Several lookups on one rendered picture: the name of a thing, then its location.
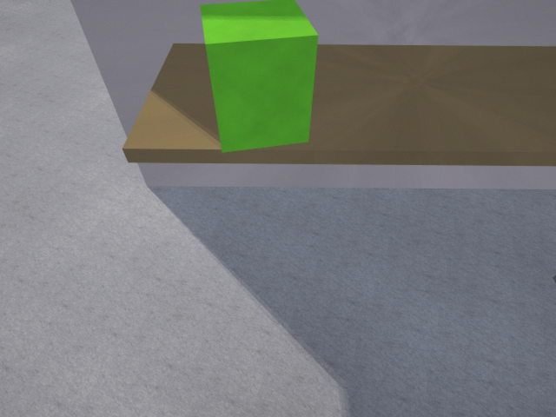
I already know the table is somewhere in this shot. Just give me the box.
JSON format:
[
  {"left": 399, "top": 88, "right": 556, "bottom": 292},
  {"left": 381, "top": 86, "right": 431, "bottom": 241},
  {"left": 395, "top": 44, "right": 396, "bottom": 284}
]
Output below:
[{"left": 122, "top": 43, "right": 556, "bottom": 283}]

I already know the carton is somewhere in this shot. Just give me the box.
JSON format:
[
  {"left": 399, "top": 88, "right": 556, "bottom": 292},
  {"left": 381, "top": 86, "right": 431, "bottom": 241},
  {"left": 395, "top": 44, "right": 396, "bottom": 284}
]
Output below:
[{"left": 200, "top": 0, "right": 318, "bottom": 153}]

